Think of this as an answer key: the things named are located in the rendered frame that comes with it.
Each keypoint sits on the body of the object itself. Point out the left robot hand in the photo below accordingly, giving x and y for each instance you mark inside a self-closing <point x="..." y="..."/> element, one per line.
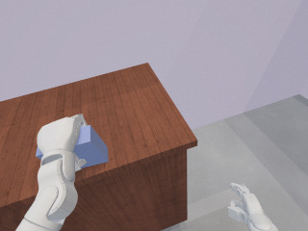
<point x="62" y="134"/>

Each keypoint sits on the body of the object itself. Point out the right robot hand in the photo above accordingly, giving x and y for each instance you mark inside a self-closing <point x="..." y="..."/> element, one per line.
<point x="240" y="211"/>

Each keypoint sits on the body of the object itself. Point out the sponge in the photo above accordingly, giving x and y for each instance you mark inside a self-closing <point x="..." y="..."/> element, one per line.
<point x="89" y="147"/>

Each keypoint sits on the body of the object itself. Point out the table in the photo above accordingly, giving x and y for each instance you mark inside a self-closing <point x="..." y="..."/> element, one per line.
<point x="143" y="187"/>

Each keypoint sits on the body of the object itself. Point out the robot right forearm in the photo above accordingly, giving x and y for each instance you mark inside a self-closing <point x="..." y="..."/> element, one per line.
<point x="260" y="222"/>

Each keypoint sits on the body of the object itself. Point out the robot left forearm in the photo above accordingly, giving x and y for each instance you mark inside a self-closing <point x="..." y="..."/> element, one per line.
<point x="57" y="196"/>

